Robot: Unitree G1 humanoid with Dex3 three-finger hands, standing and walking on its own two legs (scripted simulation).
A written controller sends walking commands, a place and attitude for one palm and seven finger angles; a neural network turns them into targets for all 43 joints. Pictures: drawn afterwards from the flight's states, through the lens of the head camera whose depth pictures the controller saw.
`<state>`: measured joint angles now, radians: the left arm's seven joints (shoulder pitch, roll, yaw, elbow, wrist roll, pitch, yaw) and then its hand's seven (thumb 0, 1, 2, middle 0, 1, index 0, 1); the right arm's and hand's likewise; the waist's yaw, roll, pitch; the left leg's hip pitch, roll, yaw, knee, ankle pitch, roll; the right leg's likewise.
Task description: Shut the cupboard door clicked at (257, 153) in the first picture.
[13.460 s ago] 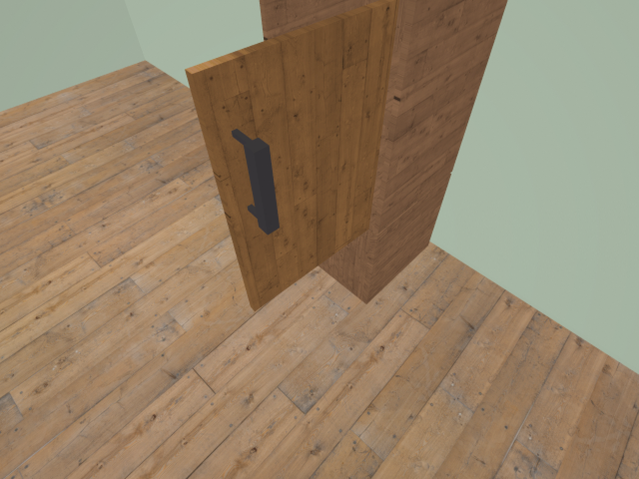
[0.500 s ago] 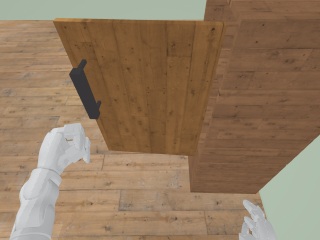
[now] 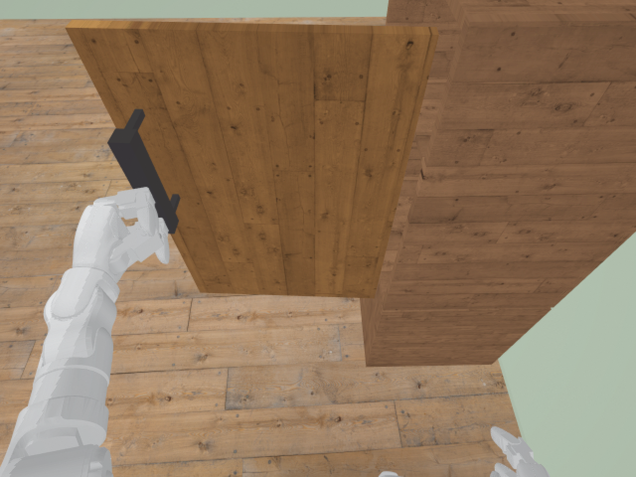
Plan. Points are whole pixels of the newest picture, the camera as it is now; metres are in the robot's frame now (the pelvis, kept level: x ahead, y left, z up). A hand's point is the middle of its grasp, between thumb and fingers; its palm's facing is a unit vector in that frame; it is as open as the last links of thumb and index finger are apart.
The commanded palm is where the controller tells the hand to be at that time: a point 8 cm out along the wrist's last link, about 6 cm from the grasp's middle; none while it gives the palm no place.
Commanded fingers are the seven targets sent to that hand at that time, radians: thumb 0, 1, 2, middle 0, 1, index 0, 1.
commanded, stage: bring the fist close to the handle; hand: left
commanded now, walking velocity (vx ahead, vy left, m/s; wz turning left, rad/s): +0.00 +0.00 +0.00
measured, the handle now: (153, 175) +0.49 +0.25 +0.09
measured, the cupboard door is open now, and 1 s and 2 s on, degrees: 87 84 70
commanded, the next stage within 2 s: push the door shut along its arc in 0.50 s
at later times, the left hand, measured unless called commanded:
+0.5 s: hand (162, 223) +0.40 +0.21 +0.09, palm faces +0.02 -1.00 -0.01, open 3.1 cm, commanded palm +0.37 +0.26 +0.09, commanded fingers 0.00 0.90 0.90 -1.30 -1.50 -1.30 -1.50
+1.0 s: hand (166, 204) +0.43 +0.21 +0.10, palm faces -0.08 -1.00 -0.01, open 3.1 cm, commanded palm +0.42 +0.26 +0.09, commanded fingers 0.00 0.90 0.90 -1.30 -1.50 -1.30 -1.50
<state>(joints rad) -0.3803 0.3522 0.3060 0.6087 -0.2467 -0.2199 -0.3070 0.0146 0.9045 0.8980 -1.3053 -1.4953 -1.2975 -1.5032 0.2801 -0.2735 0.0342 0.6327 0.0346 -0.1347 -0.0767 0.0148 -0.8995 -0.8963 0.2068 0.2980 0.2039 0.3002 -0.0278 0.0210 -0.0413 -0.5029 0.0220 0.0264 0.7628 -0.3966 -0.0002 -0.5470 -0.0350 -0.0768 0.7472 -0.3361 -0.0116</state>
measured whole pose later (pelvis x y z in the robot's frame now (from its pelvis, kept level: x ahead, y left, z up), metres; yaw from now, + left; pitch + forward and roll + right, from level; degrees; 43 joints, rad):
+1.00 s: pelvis -0.01 +0.00 -0.01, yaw +0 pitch +11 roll -1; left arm -0.70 0.46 0.31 1.00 -0.23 -0.31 -0.42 0.01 0.90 0.90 -1.31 -1.50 -1.33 -1.50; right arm 0.31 -0.29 0.04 0.65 0.04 -0.05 -0.08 0.01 -0.90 -0.90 0.21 0.30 0.20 0.30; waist -0.07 0.02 -0.05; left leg -0.61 0.02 0.01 0.82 -0.40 0.01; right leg -0.64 -0.03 -0.09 0.78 -0.33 -0.01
